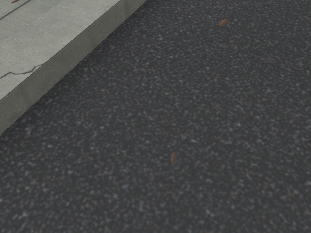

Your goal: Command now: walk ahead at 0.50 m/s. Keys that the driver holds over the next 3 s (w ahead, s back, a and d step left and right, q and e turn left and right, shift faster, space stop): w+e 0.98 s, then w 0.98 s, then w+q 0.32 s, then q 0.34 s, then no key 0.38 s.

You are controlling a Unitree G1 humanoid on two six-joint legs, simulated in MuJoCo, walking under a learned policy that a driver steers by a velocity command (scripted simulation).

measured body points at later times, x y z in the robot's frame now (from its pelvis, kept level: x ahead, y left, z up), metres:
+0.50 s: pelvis +0.25 +0.04 +0.00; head +0.27 +0.04 +0.45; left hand +0.47 +0.27 -0.10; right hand +0.24 -0.25 -0.11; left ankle +0.24 +0.15 -0.75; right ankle +0.32 -0.14 -0.68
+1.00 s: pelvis +0.49 -0.10 +0.00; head +0.51 -0.14 +0.45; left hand +0.70 +0.10 -0.10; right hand +0.52 -0.43 -0.09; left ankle +0.70 +0.00 -0.68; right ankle +0.45 -0.16 -0.75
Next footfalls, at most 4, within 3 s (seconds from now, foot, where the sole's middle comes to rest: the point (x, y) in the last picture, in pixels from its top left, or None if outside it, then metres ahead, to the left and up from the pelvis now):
0.22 left None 0.28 0.15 -0.78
0.72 right None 0.48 -0.18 -0.78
1.20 left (203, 163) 0.83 -0.14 -0.78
1.74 right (277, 150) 0.92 -0.51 -0.78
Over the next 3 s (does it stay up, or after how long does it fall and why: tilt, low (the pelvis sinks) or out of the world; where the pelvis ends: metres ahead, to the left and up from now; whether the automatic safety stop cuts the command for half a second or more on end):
stays up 1.30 -0.60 -0.01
